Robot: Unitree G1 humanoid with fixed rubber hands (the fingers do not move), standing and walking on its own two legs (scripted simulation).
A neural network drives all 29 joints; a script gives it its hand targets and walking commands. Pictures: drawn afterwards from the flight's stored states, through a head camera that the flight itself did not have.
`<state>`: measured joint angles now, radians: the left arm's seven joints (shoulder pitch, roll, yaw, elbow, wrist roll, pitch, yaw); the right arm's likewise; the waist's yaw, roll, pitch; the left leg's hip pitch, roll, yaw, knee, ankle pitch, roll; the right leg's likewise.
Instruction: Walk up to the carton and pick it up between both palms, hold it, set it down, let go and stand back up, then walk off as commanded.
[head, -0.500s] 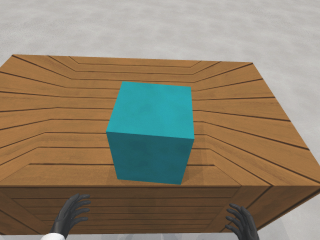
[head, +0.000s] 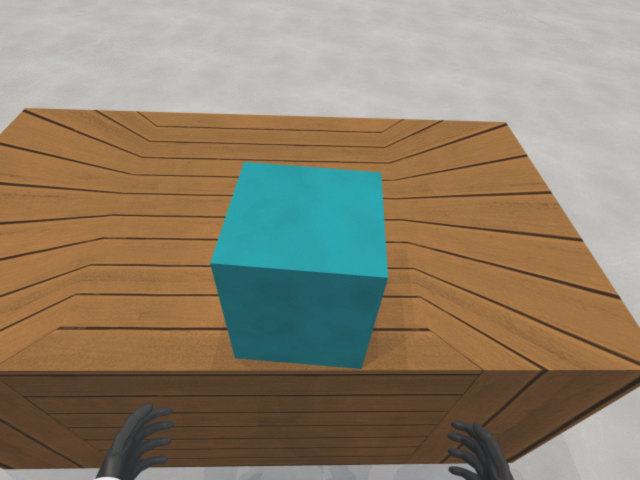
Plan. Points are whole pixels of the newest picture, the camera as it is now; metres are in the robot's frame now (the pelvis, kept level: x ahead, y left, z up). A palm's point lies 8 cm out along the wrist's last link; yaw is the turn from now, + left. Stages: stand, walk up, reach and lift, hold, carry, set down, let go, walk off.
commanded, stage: set down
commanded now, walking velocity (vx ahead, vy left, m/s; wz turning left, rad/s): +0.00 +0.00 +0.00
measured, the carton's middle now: (304, 269) +0.45 +0.04 -0.01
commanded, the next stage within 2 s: let go in 0.36 s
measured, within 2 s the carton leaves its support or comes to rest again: neither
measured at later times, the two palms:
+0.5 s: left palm out of the picture +0.16 +0.25 -0.08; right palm out of the picture +0.16 -0.22 -0.08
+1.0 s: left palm out of the picture +0.14 +0.26 -0.09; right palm out of the picture +0.14 -0.25 -0.09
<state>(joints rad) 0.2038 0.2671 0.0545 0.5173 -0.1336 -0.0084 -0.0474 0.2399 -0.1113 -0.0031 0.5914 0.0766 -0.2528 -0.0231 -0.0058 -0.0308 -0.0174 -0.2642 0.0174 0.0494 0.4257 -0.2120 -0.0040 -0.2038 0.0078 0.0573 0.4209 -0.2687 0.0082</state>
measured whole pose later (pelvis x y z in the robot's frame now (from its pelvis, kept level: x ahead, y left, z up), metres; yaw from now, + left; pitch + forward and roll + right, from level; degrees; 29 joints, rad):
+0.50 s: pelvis +0.00 +0.00 +0.00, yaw +0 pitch +3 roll +0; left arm 0.20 0.25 0.05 0.53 -0.12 0.08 -0.01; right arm 0.17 -0.17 0.00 0.71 0.05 -0.22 0.04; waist -0.01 -0.01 -0.02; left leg -0.26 0.02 0.05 0.42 -0.21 0.00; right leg -0.20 0.01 0.06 0.42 -0.27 0.01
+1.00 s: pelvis +0.00 +0.00 +0.00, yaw +0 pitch +3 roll +0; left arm 0.20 0.25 0.05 0.63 -0.05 0.04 0.00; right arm 0.16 -0.25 0.00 0.76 -0.01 -0.09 0.01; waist -0.01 0.00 -0.02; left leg -0.26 0.02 0.05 0.44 -0.22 0.00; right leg -0.20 0.01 0.06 0.42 -0.27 0.01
